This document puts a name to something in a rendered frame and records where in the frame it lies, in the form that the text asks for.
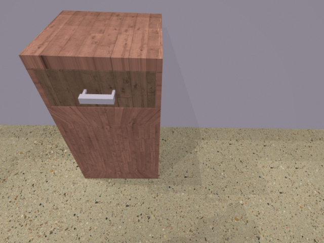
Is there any cabinet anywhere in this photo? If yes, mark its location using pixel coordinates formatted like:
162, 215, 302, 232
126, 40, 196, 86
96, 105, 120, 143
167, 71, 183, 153
19, 11, 163, 179

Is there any handle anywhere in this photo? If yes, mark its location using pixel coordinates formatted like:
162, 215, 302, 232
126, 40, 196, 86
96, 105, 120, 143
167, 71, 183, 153
78, 89, 115, 104

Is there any drawer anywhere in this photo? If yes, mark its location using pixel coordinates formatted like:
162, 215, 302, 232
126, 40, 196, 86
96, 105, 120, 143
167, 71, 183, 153
34, 68, 156, 108

